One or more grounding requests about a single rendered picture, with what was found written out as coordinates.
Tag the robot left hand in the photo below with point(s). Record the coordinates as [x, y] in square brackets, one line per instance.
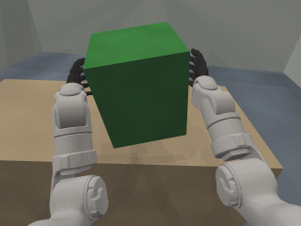
[75, 77]

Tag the pedestal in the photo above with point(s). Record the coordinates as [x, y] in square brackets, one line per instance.
[165, 182]

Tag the carton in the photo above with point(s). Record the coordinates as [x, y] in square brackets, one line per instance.
[139, 79]

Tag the right robot upper arm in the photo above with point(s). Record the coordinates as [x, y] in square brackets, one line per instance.
[249, 186]

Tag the left robot upper arm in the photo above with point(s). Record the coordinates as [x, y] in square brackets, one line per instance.
[77, 201]

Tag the right robot forearm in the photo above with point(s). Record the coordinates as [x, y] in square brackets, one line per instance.
[228, 135]

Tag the left robot forearm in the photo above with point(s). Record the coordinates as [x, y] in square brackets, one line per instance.
[72, 130]

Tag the robot right hand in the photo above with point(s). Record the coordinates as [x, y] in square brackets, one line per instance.
[200, 67]

